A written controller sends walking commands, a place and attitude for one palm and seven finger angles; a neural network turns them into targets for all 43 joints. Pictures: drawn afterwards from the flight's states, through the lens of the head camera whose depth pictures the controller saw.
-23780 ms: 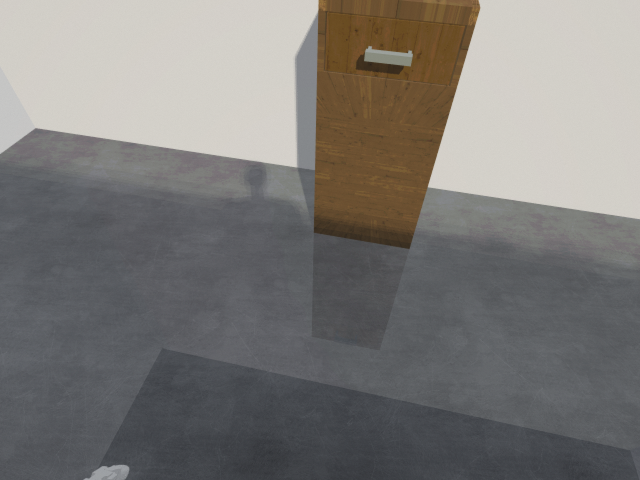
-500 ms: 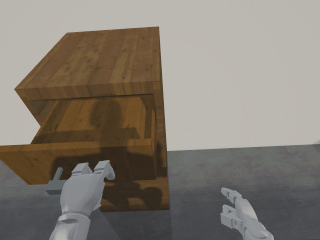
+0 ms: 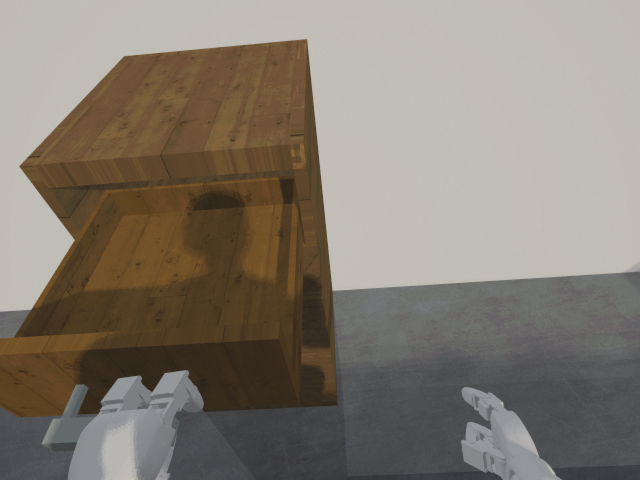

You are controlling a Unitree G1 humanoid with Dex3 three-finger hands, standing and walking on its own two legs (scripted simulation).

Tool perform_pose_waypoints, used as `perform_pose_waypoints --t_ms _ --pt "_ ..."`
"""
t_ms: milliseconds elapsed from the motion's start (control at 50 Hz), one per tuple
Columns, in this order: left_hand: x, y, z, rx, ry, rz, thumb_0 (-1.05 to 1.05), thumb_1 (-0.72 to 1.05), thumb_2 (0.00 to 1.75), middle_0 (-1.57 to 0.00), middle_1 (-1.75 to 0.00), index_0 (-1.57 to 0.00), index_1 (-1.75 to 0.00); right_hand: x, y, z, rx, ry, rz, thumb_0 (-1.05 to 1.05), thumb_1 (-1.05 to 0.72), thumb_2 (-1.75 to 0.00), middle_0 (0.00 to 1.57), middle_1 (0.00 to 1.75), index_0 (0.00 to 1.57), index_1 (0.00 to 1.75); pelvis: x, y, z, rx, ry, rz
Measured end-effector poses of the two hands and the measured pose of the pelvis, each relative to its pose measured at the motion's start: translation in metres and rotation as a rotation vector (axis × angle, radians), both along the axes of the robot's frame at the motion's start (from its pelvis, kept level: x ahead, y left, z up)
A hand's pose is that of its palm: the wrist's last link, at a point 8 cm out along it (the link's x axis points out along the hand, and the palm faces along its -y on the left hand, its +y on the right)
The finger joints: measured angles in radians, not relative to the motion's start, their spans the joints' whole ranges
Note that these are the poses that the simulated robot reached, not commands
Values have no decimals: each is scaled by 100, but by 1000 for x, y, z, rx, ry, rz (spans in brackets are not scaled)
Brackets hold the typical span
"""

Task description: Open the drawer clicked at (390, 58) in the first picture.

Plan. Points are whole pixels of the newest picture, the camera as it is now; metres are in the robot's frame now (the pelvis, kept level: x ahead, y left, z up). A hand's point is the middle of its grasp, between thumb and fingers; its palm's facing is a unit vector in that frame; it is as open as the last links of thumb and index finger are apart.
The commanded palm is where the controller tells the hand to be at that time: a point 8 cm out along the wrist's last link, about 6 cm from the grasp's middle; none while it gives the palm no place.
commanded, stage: pull the drawer open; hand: left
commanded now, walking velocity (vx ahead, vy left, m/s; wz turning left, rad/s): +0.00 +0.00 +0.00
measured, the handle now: (120, 411) +0.18 +0.25 +0.06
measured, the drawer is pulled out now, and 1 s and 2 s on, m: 0.29 0.30 0.29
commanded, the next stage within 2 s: open the thumb to release the handle in 0.16 s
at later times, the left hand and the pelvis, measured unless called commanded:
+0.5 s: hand (156, 466) +0.13 +0.19 +0.04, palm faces +0.05 -0.13 -0.99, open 6.8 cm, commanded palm +0.10 +0.22 +0.09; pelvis +0.00 +0.00 -0.01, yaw +0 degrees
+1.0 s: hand (155, 465) +0.13 +0.20 +0.04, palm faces +0.05 -0.15 -0.99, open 13.0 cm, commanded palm +0.11 +0.21 +0.09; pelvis -0.02 +0.01 +0.00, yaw +0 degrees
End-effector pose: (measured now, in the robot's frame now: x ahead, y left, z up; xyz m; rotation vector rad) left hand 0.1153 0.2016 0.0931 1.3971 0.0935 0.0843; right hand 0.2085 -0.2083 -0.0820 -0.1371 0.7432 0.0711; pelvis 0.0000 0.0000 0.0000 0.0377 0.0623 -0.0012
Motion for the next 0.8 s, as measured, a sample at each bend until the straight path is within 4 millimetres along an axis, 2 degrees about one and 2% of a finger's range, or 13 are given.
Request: perform_pose_waypoints --t_ms 100,280,440,540,720,800 --pt "-13 -2 0 5 6 2 5 66 71 -33 -135 -37 -135 7 0 2 -5 -20 25 1 -91 -90 20 30 20 30 -1 -2 -2 -1 2 3" --pt "-13 -3 0 23 1 3 5 66 74 -33 -135 -37 -135 15 0 1 -6 -33 35 1 -91 -90 20 30 20 30 3 -4 -4 4 23 -19" --pt "-7 -3 -2 48 -37 10 2 59 76 -37 -133 -41 -135 12 3 -14 -24 10 28 1 -91 -90 20 30 20 30 -3 -3 -6 6 29 3" --pt "-7 -3 -2 38 -44 13 1 40 68 -37 -130 -43 -134 6 11 -14 -11 15 23 1 -91 -90 20 30 20 30 -6 -4 -5 8 15 4" --pt "-6 -2 -1 37 -35 3 0 -13 46 -35 -125 -43 -132 -1 17 -6 -7 -13 20 1 -91 -90 20 30 20 30 -15 -2 -3 0 -16 1" --pt "-6 -1 -1 27 -30 -1 0 -31 38 -35 -126 -43 -130 -3 17 -3 -12 -23 15 1 -91 -90 20 30 20 30 -17 0 -1 -3 -24 0"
